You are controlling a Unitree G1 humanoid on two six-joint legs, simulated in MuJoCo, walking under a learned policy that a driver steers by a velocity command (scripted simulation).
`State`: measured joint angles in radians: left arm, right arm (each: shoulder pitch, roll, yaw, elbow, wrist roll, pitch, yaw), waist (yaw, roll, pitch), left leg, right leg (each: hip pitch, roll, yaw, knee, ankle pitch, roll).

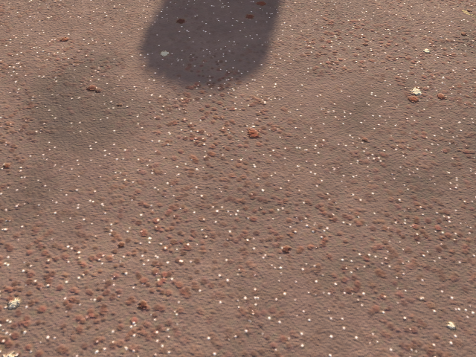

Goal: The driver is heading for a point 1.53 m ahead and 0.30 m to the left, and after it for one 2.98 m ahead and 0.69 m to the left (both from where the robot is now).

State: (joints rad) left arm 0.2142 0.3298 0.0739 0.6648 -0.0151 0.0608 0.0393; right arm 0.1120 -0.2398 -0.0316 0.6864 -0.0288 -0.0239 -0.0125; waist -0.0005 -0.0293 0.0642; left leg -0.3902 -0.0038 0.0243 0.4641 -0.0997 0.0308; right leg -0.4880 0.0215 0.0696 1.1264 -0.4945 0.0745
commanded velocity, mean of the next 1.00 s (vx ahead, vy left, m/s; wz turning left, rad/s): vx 0.02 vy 0.00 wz -0.09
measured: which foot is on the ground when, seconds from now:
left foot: down 0.00-1.00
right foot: up 0.00-0.16, down 0.18-1.00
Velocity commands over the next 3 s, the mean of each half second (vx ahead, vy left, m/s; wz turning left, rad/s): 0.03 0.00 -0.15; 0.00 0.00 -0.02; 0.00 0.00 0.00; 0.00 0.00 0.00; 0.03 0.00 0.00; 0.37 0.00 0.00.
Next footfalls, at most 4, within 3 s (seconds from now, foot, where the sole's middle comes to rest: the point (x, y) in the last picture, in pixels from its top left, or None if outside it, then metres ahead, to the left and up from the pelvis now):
0.18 right None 0.06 -0.14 -0.77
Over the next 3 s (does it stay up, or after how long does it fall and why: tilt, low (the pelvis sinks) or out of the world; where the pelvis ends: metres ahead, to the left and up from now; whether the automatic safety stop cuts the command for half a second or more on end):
stays up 0.26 0.02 0.01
